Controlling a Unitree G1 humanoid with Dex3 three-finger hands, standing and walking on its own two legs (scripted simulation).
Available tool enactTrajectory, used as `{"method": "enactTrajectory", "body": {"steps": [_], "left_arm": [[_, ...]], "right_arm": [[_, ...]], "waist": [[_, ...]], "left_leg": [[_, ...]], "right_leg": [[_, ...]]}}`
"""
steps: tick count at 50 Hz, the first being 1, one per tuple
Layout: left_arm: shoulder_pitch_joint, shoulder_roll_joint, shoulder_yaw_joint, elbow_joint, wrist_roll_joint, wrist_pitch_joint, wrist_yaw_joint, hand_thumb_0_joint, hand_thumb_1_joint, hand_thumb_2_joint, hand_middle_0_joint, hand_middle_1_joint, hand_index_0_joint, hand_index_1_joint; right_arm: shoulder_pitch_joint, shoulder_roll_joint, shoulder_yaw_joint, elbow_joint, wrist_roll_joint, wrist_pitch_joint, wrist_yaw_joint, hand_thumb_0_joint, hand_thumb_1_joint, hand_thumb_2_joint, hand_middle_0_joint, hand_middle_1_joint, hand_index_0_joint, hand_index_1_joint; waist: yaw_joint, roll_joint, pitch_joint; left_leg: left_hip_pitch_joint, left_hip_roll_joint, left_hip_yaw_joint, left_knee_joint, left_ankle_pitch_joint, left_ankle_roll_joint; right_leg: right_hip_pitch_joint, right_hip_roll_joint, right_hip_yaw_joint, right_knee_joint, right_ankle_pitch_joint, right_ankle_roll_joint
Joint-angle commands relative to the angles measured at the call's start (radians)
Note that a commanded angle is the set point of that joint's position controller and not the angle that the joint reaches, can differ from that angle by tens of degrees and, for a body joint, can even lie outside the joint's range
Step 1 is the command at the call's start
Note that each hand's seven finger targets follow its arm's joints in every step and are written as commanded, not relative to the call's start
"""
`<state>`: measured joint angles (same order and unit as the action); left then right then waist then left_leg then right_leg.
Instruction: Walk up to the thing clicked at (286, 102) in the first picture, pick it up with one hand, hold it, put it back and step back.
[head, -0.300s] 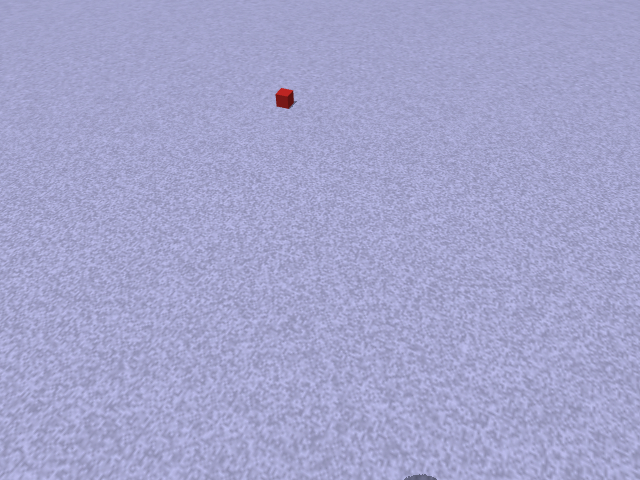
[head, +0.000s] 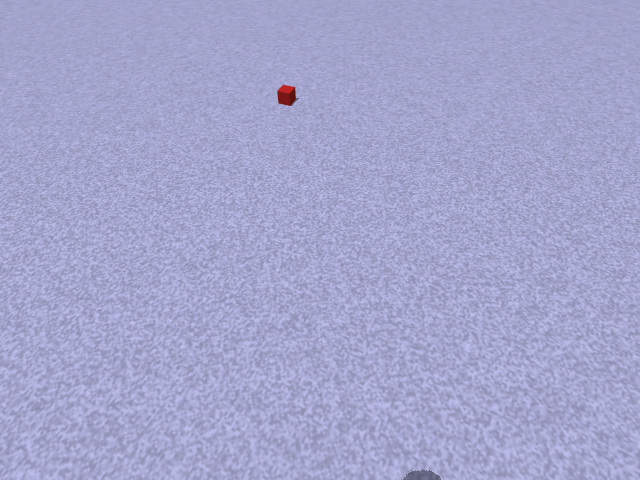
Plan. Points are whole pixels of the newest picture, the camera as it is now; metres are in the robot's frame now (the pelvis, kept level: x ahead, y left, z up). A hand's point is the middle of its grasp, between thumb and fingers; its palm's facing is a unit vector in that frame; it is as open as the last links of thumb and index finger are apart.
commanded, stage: stand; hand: left
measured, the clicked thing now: (286, 95) +2.25 +0.21 -0.74
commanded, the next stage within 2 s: walk up in 0.82 s
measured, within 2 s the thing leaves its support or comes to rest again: neither
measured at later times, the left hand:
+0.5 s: hand out of the picture +0.09 +0.25 -0.16, palm faces -0.02 -0.94 -0.34, open 7.4 cm
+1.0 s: hand out of the picture +0.09 +0.28 -0.15, palm faces +0.03 -0.93 -0.36, open 7.4 cm
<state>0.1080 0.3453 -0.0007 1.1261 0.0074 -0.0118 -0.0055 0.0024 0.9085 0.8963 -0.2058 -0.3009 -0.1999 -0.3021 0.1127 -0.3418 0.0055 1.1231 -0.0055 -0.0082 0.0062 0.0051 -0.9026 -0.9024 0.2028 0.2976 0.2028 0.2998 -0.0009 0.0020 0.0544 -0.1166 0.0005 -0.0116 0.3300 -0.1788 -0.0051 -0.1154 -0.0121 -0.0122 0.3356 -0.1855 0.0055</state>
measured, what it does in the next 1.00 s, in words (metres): stands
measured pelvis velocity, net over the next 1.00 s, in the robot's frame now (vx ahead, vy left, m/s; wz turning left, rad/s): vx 0.03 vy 0.00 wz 0.02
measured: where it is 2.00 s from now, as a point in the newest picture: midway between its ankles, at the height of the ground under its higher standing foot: (308, 376)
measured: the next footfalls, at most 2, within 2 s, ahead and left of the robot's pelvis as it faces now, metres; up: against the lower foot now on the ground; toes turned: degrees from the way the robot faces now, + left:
left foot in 1.22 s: +0.26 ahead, +0.19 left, +0.00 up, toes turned +7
right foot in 1.76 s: +0.61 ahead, -0.08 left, +0.00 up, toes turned -6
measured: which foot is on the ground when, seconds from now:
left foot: down 0.00-0.96, up 0.98-1.00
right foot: down 0.00-1.00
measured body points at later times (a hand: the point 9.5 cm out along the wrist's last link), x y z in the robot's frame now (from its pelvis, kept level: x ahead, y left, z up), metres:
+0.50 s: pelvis +0.01 +0.00 +0.00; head +0.02 +0.00 +0.45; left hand +0.09 +0.30 -0.13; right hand +0.09 -0.30 -0.13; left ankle +0.00 +0.12 -0.75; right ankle +0.00 -0.12 -0.75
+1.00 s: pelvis +0.03 +0.00 -0.01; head +0.02 +0.00 +0.44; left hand +0.08 +0.33 -0.13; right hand +0.11 -0.32 -0.13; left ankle +0.01 +0.12 -0.74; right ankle +0.00 -0.12 -0.75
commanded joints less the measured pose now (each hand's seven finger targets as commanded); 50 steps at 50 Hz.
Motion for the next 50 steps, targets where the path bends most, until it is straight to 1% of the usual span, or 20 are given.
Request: {"method": "enactTrajectory", "body": {"steps": [1, 8, 11, 13, 16, 17, 22, 29, 33, 40, 41, 42, 43, 44, 45, 46, 47, 48, 49, 50], "left_arm": [[-0.042, 0.205, 0.036, -0.06, 0.003, -0.023, 0.016, 0.0, 0.9, 0.9, -0.2, -0.3, -0.2, -0.3], [-0.039, 0.209, 0.037, -0.06, 0.0, -0.024, 0.018, 0.0, 0.9, 0.9, -0.2, -0.3, -0.2, -0.3], [-0.041, 0.208, 0.037, -0.061, 0.002, -0.024, 0.017, 0.0, 0.9, 0.9, -0.2, -0.3, -0.2, -0.3], [-0.041, 0.209, 0.037, -0.061, 0.002, -0.024, 0.018, 0.0, 0.9, 0.9, -0.2, -0.3, -0.2, -0.3], [-0.036, 0.205, 0.036, -0.063, 0.003, -0.026, 0.018, 0.0, 0.9, 0.9, -0.2, -0.3, -0.2, -0.3], [-0.039, 0.209, 0.037, -0.062, 0.001, -0.025, 0.018, 0.0, 0.9, 0.9, -0.2, -0.3, -0.2, -0.3], [-0.039, 0.208, 0.038, -0.062, 0.001, -0.023, 0.016, 0.0, 0.9, 0.9, -0.2, -0.3, -0.2, -0.3], [-0.037, 0.209, 0.039, -0.062, 0.002, -0.019, 0.015, 0.0, 0.9, 0.9, -0.2, -0.3, -0.2, -0.3], [-0.036, 0.207, 0.039, -0.061, 0.003, -0.017, 0.015, 0.0, 0.9, 0.9, -0.2, -0.3, -0.2, -0.3], [-0.033, 0.204, 0.038, -0.063, 0.003, -0.021, 0.016, 0.0, 0.9, 0.9, -0.2, -0.3, -0.2, -0.3], [0.022, 0.349, 0.117, -0.119, 0.021, -0.041, -0.025, 0.0, 0.9, 0.9, -0.2, -0.3, -0.2, -0.3], [-0.009, 0.325, 0.114, -0.124, 0.027, -0.043, -0.039, 0.0, 0.9, 0.9, -0.2, -0.3, -0.2, -0.3], [-0.024, 0.307, 0.115, -0.132, 0.03, -0.044, -0.046, 0.0, 0.9, 0.9, -0.2, -0.3, -0.2, -0.3], [-0.011, 0.293, 0.118, -0.15, 0.031, -0.049, -0.054, 0.0, 0.9, 0.9, -0.2, -0.3, -0.2, -0.3], [0.01, 0.282, 0.117, -0.148, 0.027, -0.056, -0.057, 0.0, 0.9, 0.9, -0.2, -0.3, -0.2, -0.3], [0.068, 0.289, 0.123, -0.137, 0.028, -0.061, -0.056, 0.0, 0.9, 0.9, -0.2, -0.3, -0.2, -0.3], [0.163, 0.322, 0.134, -0.114, 0.029, -0.068, -0.052, 0.0, 0.9, 0.9, -0.2, -0.3, -0.2, -0.3], [0.238, 0.374, 0.148, -0.096, 0.03, -0.073, -0.046, 0.0, 0.9, 0.9, -0.2, -0.3, -0.2, -0.3], [0.211, 0.402, 0.154, -0.117, 0.03, -0.076, -0.042, 0.0, 0.9, 0.9, -0.2, -0.3, -0.2, -0.3], [0.159, 0.41, 0.158, -0.147, 0.029, -0.075, -0.044, 0.0, 0.9, 0.9, -0.2, -0.3, -0.2, -0.3]], "right_arm": [[-0.042, -0.213, -0.039, -0.056, -0.001, -0.026, -0.016, 0.0, -0.9, -0.9, 0.2, 0.3, 0.2, 0.3], [-0.037, -0.215, -0.04, -0.053, -0.003, -0.023, -0.016, 0.0, -0.9, -0.9, 0.2, 0.3, 0.2, 0.3], [-0.042, -0.217, -0.04, -0.055, -0.003, -0.022, -0.016, 0.0, -0.9, -0.9, 0.2, 0.3, 0.2, 0.3], [-0.034, -0.215, -0.04, -0.056, -0.003, -0.022, -0.016, 0.0, -0.9, -0.9, 0.2, 0.3, 0.2, 0.3], [-0.049, -0.218, -0.041, -0.058, -0.001, -0.024, -0.015, 0.0, -0.9, -0.9, 0.2, 0.3, 0.2, 0.3], [-0.038, -0.213, -0.039, -0.055, -0.001, -0.024, -0.017, 0.0, -0.9, -0.9, 0.2, 0.3, 0.2, 0.3], [-0.047, -0.215, -0.038, -0.056, -0.001, -0.027, -0.018, 0.0, -0.9, -0.9, 0.2, 0.3, 0.2, 0.3], [-0.042, -0.214, -0.038, -0.056, -0.001, -0.028, -0.019, 0.0, -0.9, -0.9, 0.2, 0.3, 0.2, 0.3], [-0.044, -0.217, -0.041, -0.055, -0.002, -0.025, -0.019, 0.0, -0.9, -0.9, 0.2, 0.3, 0.2, 0.3], [-0.047, -0.221, -0.041, -0.057, -0.001, -0.026, -0.017, 0.0, -0.9, -0.9, 0.2, 0.3, 0.2, 0.3], [0.029, -0.338, -0.12, -0.117, -0.017, -0.052, 0.016, 0.0, -0.9, -0.9, 0.2, 0.3, 0.2, 0.3], [-0.005, -0.343, -0.127, -0.118, -0.027, -0.053, 0.032, 0.0, -0.9, -0.9, 0.2, 0.3, 0.2, 0.3], [-0.016, -0.337, -0.13, -0.131, -0.03, -0.052, 0.041, 0.0, -0.9, -0.9, 0.2, 0.3, 0.2, 0.3], [-0.04, -0.322, -0.131, -0.154, -0.027, -0.054, 0.047, 0.0, -0.9, -0.9, 0.2, 0.3, 0.2, 0.3], [-0.067, -0.301, -0.131, -0.17, -0.027, -0.057, 0.052, 0.0, -0.9, -0.9, 0.2, 0.3, 0.2, 0.3], [-0.097, -0.279, -0.13, -0.184, -0.029, -0.063, 0.054, 0.0, -0.9, -0.9, 0.2, 0.3, 0.2, 0.3], [-0.148, -0.254, -0.125, -0.213, -0.025, -0.067, 0.058, 0.0, -0.9, -0.9, 0.2, 0.3, 0.2, 0.3], [-0.208, -0.226, -0.113, -0.238, -0.024, -0.069, 0.058, 0.0, -0.9, -0.9, 0.2, 0.3, 0.2, 0.3], [-0.21, -0.226, -0.109, -0.246, -0.029, -0.069, 0.056, 0.0, -0.9, -0.9, 0.2, 0.3, 0.2, 0.3], [-0.181, -0.259, -0.115, -0.246, -0.028, -0.072, 0.059, 0.0, -0.9, -0.9, 0.2, 0.3, 0.2, 0.3]], "waist": [[0.002, -0.005, -0.085], [0.001, -0.01, -0.081], [0.001, -0.005, -0.084], [-0.002, -0.004, -0.08], [0.003, 0.002, -0.099], [-0.001, 0.003, -0.092], [0.003, 0.009, -0.095], [0.006, 0.003, -0.082], [0.005, -0.011, -0.067], [0.006, 0.005, -0.09], [0.003, -0.016, -0.226], [0.011, 0.025, -0.114], [0.008, 0.044, -0.054], [0.023, 0.043, -0.015], [0.042, 0.019, 0.02], [0.079, -0.011, 0.009], [0.127, -0.068, -0.018], [0.175, -0.182, 0.003], [0.163, -0.168, 0.036], [0.13, -0.133, 0.05]], "left_leg": [[0.009, 0.125, -0.096, -0.04, 0.142, 0.029], [0.002, 0.121, -0.094, -0.045, 0.132, 0.028], [0.007, 0.124, -0.093, -0.041, 0.146, 0.029], [-0.003, 0.121, -0.093, -0.047, 0.132, 0.028], [0.026, 0.127, -0.093, -0.033, 0.187, 0.028], [0.014, 0.121, -0.089, -0.04, 0.164, 0.027], [0.019, 0.126, -0.09, -0.042, 0.194, 0.026], [0.014, 0.127, -0.096, -0.057, 0.183, 0.025], [0.017, 0.125, -0.098, -0.064, 0.128, 0.026], [0.022, 0.125, -0.093, -0.052, 0.159, 0.031], [0.021, 0.119, -0.131, 0.041, -0.439, 0.12], [-0.078, 0.131, -0.166, 0.034, -0.569, 0.133], [-0.13, 0.143, -0.181, 0.022, -0.601, 0.136], [-0.168, 0.156, -0.192, 0.033, -0.584, 0.141], [-0.229, 0.156, -0.19, 0.071, -0.499, 0.131], [-0.298, 0.123, -0.143, 0.128, -0.409, 0.102], [-0.443, 0.068, -0.05, 0.259, -0.303, 0.059], [-0.687, 0.009, 0.063, 0.406, -0.272, 0.03], [-0.752, 0.057, 0.008, 0.489, -0.313, 0.024], [-0.701, 0.082, -0.019, 0.485, -0.314, 0.019]], "right_leg": [[0.019, -0.118, 0.086, -0.052, 0.129, -0.032], [0.025, -0.119, 0.087, -0.062, 0.122, -0.029], [0.032, -0.123, 0.087, -0.061, 0.146, -0.03], [0.032, -0.121, 0.087, -0.065, 0.128, -0.028], [0.037, -0.124, 0.083, -0.056, 0.181, -0.03], [0.035, -0.124, 0.087, -0.062, 0.168, -0.028], [0.05, -0.125, 0.084, -0.054, 0.19, -0.029], [0.044, -0.122, 0.079, -0.056, 0.153, -0.029], [0.014, -0.118, 0.081, -0.071, 0.095, -0.029], [0.041, -0.126, 0.086, -0.067, 0.157, -0.03], [0.039, -0.084, 0.074, 0.053, -0.382, -0.068], [-0.093, -0.099, 0.098, 0.106, -0.499, -0.078], [-0.16, -0.101, 0.111, 0.109, -0.528, -0.081], [-0.195, -0.116, 0.135, 0.113, -0.524, -0.088], [-0.17, -0.125, 0.154, 0.096, -0.482, -0.097], [-0.063, -0.153, 0.192, 0.052, -0.442, -0.113], [0.146, -0.209, 0.279, -0.045, -0.45, -0.149], [0.341, -0.329, 0.461, -0.176, -0.498, -0.215], [0.333, -0.408, 0.542, -0.248, -0.498, -0.258], [0.277, -0.422, 0.558, -0.259, -0.528, -0.277]]}}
